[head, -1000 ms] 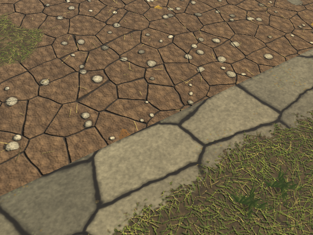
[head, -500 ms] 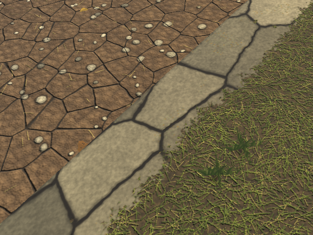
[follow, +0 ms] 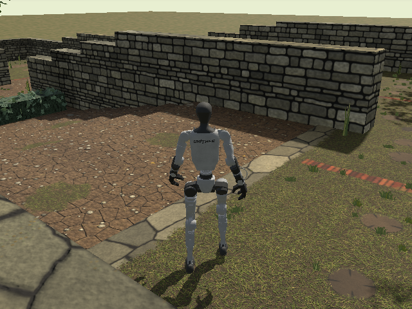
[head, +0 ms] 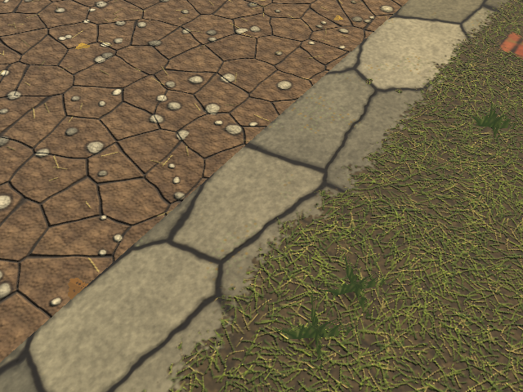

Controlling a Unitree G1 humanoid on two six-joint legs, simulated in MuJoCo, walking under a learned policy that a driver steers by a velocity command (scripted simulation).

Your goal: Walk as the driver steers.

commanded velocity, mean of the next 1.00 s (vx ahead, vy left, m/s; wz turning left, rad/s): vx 0.17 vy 0.00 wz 0.41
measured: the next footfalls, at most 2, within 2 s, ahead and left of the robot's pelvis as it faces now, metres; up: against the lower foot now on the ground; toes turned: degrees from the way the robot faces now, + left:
right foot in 0.16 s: +0.21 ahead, -0.15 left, +0.00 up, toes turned -1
left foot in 0.64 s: +0.32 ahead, +0.09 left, +0.00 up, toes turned +18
